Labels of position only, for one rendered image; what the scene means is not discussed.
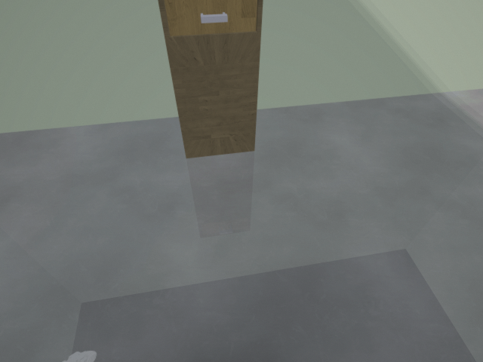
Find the drawer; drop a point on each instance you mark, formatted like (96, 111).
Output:
(184, 16)

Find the cabinet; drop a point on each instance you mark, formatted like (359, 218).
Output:
(215, 79)

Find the handle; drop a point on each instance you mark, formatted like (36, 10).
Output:
(214, 18)

